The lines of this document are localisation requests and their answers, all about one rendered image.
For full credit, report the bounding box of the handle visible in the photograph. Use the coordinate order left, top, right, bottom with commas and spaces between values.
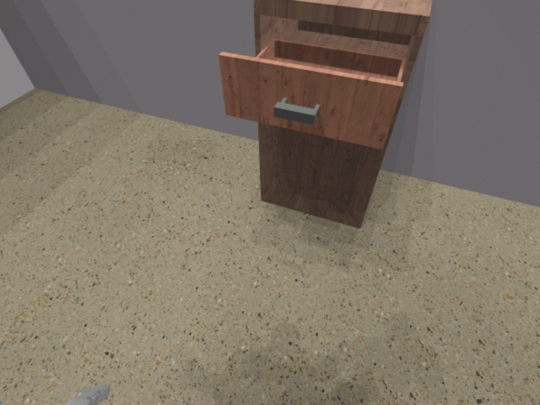
274, 98, 320, 125

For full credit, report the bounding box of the left robot hand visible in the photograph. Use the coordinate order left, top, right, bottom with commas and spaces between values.
66, 386, 111, 405

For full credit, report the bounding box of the drawer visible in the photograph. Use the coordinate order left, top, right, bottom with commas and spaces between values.
219, 39, 406, 149

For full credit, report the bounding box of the cabinet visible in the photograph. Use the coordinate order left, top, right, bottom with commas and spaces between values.
253, 0, 432, 229

